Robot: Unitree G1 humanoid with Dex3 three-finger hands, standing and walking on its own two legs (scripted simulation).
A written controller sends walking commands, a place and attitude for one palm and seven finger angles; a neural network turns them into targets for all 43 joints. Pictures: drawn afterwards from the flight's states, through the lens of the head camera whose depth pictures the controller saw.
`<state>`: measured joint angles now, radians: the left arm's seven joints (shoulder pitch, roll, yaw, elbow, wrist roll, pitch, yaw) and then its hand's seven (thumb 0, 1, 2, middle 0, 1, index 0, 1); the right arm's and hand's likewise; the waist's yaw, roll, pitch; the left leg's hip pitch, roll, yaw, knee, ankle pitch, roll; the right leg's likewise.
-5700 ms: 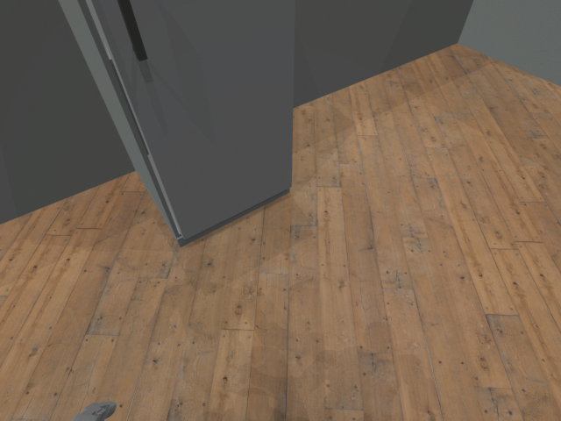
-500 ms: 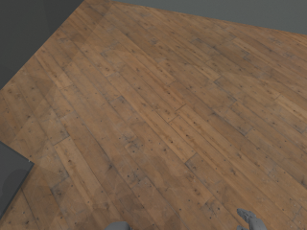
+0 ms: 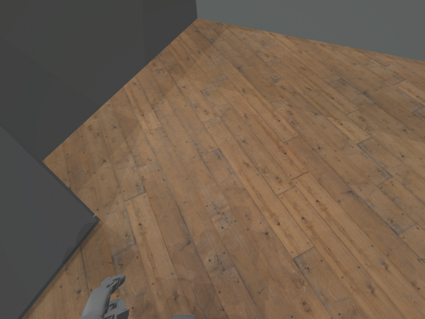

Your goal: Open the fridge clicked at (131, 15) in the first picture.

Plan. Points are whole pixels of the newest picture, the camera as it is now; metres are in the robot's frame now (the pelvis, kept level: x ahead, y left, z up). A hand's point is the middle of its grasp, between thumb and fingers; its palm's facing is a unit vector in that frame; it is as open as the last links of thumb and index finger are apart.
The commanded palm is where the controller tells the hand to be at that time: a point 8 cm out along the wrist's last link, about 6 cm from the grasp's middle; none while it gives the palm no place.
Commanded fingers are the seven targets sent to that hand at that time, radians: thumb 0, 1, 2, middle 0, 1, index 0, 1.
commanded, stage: turn to face it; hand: left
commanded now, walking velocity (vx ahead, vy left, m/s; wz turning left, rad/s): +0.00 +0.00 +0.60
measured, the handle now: out of the picture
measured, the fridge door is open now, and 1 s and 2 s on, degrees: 0 0 0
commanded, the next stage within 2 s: take the last steps up to it in 1.74 s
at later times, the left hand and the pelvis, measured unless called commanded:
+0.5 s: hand out of the picture -0.05 +0.26 -0.18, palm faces +0.35 -0.90 -0.28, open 7.4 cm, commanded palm none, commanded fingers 0.00 0.90 0.90 -0.20 -0.30 -0.20 -0.30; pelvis +0.00 +0.03 +0.00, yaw +19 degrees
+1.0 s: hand out of the picture +0.02 +0.23 -0.13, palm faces +0.55 -0.78 -0.29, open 7.4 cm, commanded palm none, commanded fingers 0.00 0.90 0.90 -0.20 -0.30 -0.20 -0.30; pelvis +0.02 -0.01 +0.00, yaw +37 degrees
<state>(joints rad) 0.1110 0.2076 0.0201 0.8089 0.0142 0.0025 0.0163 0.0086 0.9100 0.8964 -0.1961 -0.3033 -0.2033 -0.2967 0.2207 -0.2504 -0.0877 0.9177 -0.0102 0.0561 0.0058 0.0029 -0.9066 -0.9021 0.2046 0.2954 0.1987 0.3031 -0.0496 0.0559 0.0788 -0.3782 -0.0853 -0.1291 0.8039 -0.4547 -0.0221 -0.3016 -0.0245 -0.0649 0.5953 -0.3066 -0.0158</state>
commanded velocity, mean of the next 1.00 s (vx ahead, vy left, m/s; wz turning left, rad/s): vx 0.00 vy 0.00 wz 0.60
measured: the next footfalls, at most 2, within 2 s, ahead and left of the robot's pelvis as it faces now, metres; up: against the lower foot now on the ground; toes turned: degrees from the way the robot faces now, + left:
left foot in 0.40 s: +0.02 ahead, +0.14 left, +0.00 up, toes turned +22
right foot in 0.92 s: +0.13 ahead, -0.07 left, +0.00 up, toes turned +32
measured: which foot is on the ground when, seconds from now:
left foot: up 0.00-0.38, down 0.40-0.92, up 0.94-1.00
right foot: down 0.00-0.42, up 0.44-0.90, down 0.92-1.00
